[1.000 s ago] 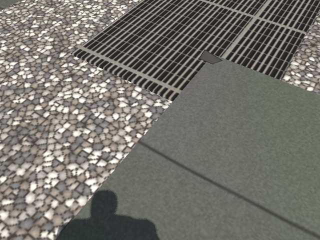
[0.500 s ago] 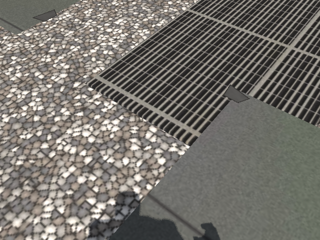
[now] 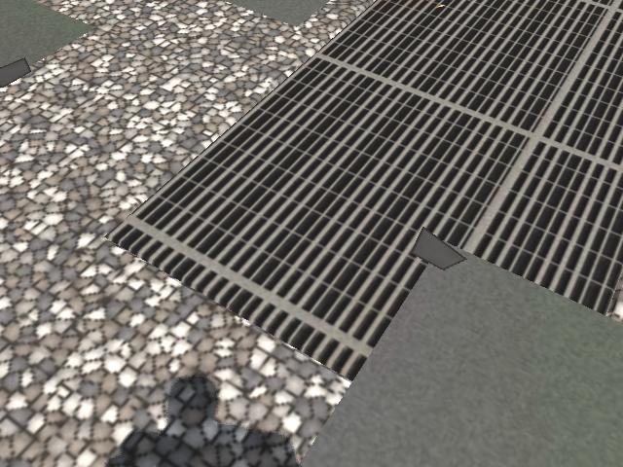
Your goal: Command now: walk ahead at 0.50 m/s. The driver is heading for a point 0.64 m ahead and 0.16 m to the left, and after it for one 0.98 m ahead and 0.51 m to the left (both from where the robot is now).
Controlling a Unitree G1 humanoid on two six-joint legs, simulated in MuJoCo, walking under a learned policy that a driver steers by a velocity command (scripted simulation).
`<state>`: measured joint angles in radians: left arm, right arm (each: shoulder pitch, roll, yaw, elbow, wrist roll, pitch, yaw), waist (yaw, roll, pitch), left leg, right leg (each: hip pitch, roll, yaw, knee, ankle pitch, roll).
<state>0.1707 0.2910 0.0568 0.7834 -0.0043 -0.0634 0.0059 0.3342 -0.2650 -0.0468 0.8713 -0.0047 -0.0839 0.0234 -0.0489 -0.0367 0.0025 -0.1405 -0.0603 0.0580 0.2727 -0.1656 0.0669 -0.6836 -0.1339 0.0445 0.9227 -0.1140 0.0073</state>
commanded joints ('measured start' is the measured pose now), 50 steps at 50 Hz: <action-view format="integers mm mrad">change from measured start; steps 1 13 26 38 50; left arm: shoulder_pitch -49 249 39 79 -50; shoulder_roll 32 252 100 211 82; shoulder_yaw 2 74 38 74 29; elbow -59 -21 33 64 -61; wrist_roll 1 22 24 -26 22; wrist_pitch -15 -43 -58 20 -36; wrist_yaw -8 -24 -1 21 1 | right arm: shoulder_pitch -47 79 -98 -113 -69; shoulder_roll -163 -82 -64 -137 -172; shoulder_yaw -36 -10 -38 -72 -72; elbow -63 -49 -116 -208 -220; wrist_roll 8 1 28 30 17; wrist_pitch -14 24 56 59 15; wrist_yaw -16 -30 -21 31 -25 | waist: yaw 20 166 49 -30 58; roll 91 -62 -22 -50 63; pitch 23 -307 32 -49 -27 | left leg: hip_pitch -26 -262 -561 -238 -63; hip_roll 243 118 201 21 202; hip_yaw -134 -57 -158 79 -347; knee -155 678 677 345 -55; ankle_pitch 196 149 135 -26 278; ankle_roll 145 -10 -67 77 228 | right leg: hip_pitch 23 938 552 779 56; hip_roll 3 -160 -116 -145 28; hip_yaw -10 254 -104 -292 10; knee -180 -401 -802 -356 31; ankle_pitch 173 42 151 852 -79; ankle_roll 7 -204 -179 -98 53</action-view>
